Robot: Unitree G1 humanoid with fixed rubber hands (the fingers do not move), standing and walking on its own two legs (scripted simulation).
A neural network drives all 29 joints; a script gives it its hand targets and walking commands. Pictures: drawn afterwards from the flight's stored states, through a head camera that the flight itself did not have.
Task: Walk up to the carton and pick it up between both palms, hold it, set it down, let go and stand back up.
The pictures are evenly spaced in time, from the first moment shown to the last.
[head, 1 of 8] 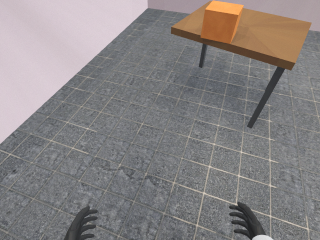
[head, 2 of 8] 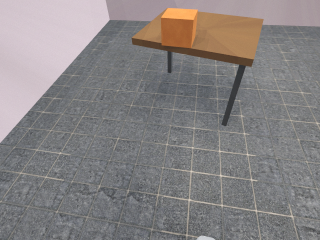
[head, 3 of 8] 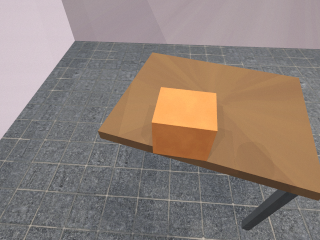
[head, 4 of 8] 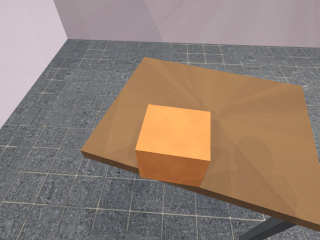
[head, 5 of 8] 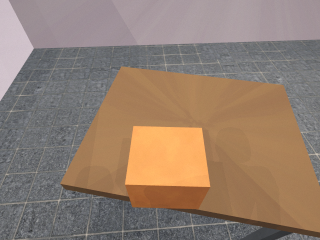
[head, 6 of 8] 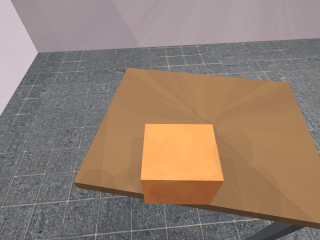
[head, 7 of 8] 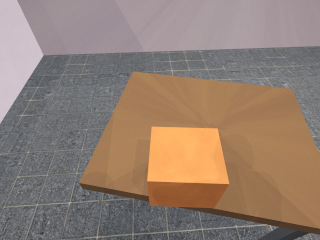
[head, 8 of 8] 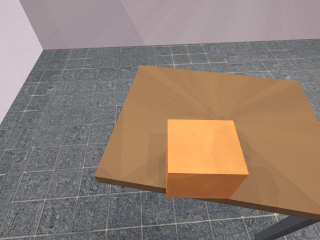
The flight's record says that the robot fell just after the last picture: no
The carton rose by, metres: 0.00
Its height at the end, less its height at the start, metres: +0.00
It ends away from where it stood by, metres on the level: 0.00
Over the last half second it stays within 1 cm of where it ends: yes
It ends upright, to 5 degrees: yes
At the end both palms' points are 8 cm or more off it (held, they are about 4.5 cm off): yes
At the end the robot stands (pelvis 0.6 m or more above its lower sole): yes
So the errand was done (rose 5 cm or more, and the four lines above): no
